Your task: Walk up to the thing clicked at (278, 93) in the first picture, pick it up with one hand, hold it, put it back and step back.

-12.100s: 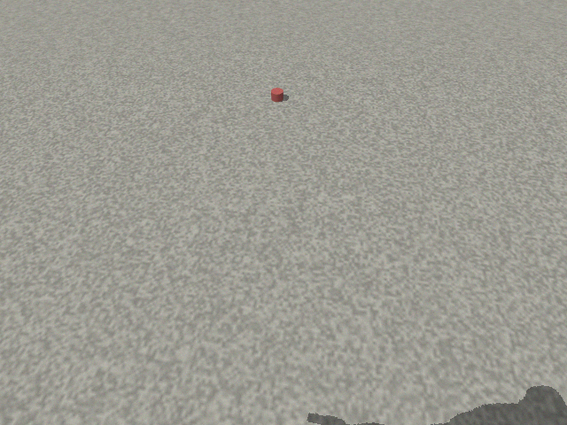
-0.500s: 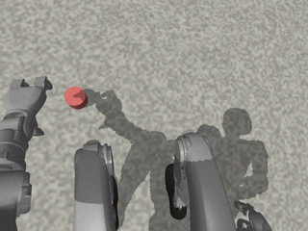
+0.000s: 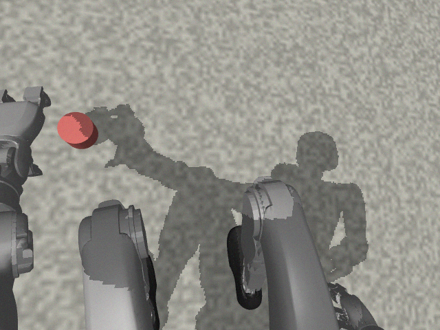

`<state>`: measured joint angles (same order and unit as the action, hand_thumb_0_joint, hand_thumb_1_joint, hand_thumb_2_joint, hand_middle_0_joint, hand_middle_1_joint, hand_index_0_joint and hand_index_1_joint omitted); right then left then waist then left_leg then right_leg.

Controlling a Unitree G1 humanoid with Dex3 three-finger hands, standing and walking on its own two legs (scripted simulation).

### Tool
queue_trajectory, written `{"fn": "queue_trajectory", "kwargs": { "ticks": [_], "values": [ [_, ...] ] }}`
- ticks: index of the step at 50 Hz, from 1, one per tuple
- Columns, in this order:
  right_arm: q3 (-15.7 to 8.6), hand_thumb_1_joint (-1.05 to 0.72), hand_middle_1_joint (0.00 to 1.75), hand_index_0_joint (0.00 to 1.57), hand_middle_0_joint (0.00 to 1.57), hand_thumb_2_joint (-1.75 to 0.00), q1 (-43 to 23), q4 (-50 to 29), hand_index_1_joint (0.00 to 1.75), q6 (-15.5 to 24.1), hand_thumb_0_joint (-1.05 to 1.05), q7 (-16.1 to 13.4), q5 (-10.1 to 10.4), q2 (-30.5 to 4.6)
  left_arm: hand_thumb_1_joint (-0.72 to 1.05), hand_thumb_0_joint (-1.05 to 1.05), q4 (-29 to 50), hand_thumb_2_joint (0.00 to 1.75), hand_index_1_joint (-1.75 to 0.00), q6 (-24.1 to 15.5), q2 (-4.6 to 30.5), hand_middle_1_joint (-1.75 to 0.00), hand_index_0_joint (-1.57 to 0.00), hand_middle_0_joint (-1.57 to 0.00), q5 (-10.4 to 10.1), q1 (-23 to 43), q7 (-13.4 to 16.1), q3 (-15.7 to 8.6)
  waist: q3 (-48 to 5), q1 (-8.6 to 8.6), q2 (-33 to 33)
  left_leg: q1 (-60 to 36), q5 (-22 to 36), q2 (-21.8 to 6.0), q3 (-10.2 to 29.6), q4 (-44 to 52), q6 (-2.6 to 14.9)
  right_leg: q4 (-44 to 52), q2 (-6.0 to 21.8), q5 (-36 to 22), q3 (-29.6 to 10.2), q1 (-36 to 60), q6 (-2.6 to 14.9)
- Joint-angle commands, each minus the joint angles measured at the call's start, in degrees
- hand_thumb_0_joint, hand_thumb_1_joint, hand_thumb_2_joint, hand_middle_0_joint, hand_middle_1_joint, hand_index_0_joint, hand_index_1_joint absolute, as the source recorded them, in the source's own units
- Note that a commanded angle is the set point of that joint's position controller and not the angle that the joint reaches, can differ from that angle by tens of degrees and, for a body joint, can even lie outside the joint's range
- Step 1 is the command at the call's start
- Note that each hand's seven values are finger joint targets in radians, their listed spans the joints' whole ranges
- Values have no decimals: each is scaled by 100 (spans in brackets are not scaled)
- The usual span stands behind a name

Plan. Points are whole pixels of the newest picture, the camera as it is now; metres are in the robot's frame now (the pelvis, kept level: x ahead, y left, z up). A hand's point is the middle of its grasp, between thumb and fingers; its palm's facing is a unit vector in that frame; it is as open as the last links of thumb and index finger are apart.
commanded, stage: rise first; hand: left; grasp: from above
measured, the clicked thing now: (78, 131) +0.51 +0.26 -0.32
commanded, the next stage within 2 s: none
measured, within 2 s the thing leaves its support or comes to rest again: neither
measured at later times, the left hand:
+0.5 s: hand (38, 138) +0.46 +0.29 -0.19, palm faces -0.47 -0.06 -0.88, open 14.1 cm
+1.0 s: hand (43, 136) +0.47 +0.29 -0.21, palm faces -0.47 -0.06 -0.88, open 14.1 cm
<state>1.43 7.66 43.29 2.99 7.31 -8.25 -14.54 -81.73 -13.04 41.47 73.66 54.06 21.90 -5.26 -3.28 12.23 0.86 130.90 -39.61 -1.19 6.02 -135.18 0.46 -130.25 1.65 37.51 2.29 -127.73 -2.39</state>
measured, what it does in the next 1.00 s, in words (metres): stands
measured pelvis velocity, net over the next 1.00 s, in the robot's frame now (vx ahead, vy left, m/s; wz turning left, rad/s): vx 0.00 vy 0.00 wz -0.04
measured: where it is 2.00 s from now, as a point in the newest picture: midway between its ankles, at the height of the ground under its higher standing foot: (197, 294)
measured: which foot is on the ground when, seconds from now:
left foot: down 0.00-1.00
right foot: down 0.00-1.00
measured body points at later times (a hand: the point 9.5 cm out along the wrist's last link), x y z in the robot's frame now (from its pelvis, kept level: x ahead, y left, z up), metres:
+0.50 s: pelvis +0.00 +0.00 -0.01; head +0.26 +0.07 +0.35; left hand +0.48 +0.29 -0.14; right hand +0.05 -0.28 -0.12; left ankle +0.08 +0.12 -0.31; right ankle +0.10 -0.13 -0.31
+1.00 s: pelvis +0.00 +0.00 -0.02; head +0.26 +0.07 +0.34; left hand +0.49 +0.29 -0.16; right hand +0.04 -0.28 -0.12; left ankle +0.08 +0.12 -0.31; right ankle +0.10 -0.13 -0.31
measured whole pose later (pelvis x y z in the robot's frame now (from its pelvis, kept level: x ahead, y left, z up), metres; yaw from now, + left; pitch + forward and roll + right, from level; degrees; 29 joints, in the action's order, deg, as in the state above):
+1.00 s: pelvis +0.00 +0.00 -0.02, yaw -2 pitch +33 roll -9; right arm 5.5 8.2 42.1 3.6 8.6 -10.1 -16.2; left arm -86.2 -13.2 46.1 73.6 57.1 23.5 -6.2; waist 0.2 15.4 1.7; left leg 134.3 -40.3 -1.0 8.4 -140.5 0.0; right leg -134.2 1.0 37.4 3.9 -130.6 -2.5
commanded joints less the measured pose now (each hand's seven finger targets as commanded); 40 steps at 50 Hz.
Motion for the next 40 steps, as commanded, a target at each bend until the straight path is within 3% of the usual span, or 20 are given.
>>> {"fn": "queue_trajectory", "kwargs": {
  "ticks": [1, 5, 8, 12, 14, 16, 20, 23, 28, 30, 32, 38, 40],
  "values": [
    [-456, -90, 30, 20, 20, -90, 1288, -69, 30, -11, 0, -49, 13, -1433, -53, 0, 824, 100, -101, 18, 1461, -102, -7, -6, -137, 1836, 247, -239, -4054, 73, -1566, -3035, 1117, 165, -414, 1400, 114, 1181, -236, -1097, 549, 1892, 430],
    [-414, -90, 30, 20, 20, -90, 1326, -68, 30, -10, 0, -29, 6, -1486, -54, 0, 727, 100, -102, 23, 1547, -103, -7, -6, -142, 1751, 212, -234, -3931, 111, -1522, -2912, 1123, 153, -412, 1292, 128, 1142, -241, -1148, 565, 1929, 419],
    [-399, -91, 30, 20, 20, -90, 1317, -83, 30, -32, 0, -14, 10, -1477, -54, 0, 846, 100, -102, 18, 1597, -103, -7, -6, -177, 1685, 216, -293, -3982, 24, -1623, -2903, 1146, 160, -444, 1289, 115, 1138, -253, -1160, 548, 1991, 423],
    [-350, -90, 30, 20, 20, -90, 1362, -88, 30, -49, 0, -3, -12, -1515, -54, 0, 819, 100, -102, 4, 1584, -103, -7, -6, -170, 1715, 221, -269, -3952, 126, -1555, -2857, 1228, 146, -397, 1210, 116, 1076, -258, -1246, 593, 1968, 417],
    [-360, -90, 30, 20, 20, -90, 1337, -89, 30, -47, 0, 2, -7, -1532, -54, 0, 844, 100, -102, -13, 1607, -103, -7, -6, -187, 1699, 223, -288, -3912, 79, -1685, -2945, 1242, 144, -376, 1239, 90, 1029, -254, -1234, 600, 1856, 434],
    [-322, -90, 30, 20, 20, -90, 1368, -103, 30, -58, 0, 9, -21, -1559, -54, 0, 807, 100, -103, -9, 1576, -104, -7, -6, -157, 1817, 240, -242, -3935, 173, -1618, -2887, 1211, 139, -371, 1175, 107, 1048, -273, -1244, 619, 1887, 421],
    [-296, -90, 30, 20, 20, -90, 1318, -92, 30, -50, 0, 18, -20, -1568, -54, 0, 694, 100, -103, -25, 1604, -104, -7, -6, -165, 1752, 293, -250, -3833, 103, -1724, -2833, 1117, 156, -359, 1215, 83, 976, -277, -1136, 638, 1748, 452],
    [-263, -90, 30, 20, 20, -90, 1345, -100, 30, -34, 0, 35, -48, -1618, -54, 0, 602, 100, -103, -9, 1618, -103, -7, -6, -134, 1828, 314, -234, -3768, 216, -1756, -2813, 1147, 150, -332, 1154, 82, 918, -269, -1187, 662, 1699, 439],
    [-220, -90, 30, 20, 20, -90, 1299, -121, 30, -13, 0, 28, -75, -1597, -54, 0, 533, 100, -103, -41, 1656, -104, -7, -6, -136, 1904, 350, -220, -3672, 249, -1653, -2607, 900, 165, -356, 1103, 109, 965, -281, -987, 662, 1696, 427],
    [-217, -90, 30, 20, 20, -90, 1289, -111, 30, -5, 0, 27, -74, -1593, -54, 0, 521, 100, -103, -32, 1690, -104, -7, -6, -112, 1861, 364, -229, -3689, 181, -1734, -2643, 922, 176, -390, 1103, 100, 958, -282, -999, 634, 1691, 437],
    [-211, -91, 30, 20, 20, -90, 1360, -105, 30, 12, 0, 39, -103, -1634, -61, 0, 518, 107, -102, -8, 1626, -99, -5, -7, -115, 1857, 368, -238, -3698, 279, -1712, -2767, 1071, 159, -360, 1055, 92, 936, -273, -1126, 675, 1686, 419],
    [-164, -90, 30, 20, 20, -90, 1325, -109, 30, 16, 0, 51, -111, -1660, -54, 0, 450, 101, -102, -25, 1794, -102, -7, -7, -118, 2019, 384, -263, -3715, 340, -1726, -2635, 1086, 160, -319, 988, 100, 869, -285, -1160, 697, 1678, 419],
    [-130, -90, 30, 20, 20, -90, 1304, -98, 30, 31, 0, 54, -119, -1627, -55, 0, 322, 101, -104, -14, 1705, -104, -7, -7, -95, 1915, 377, -193, -3587, 337, -1732, -2608, 1067, 162, -357, 953, 99, 886, -292, -1161, 675, 1695, 419]
  ]
}}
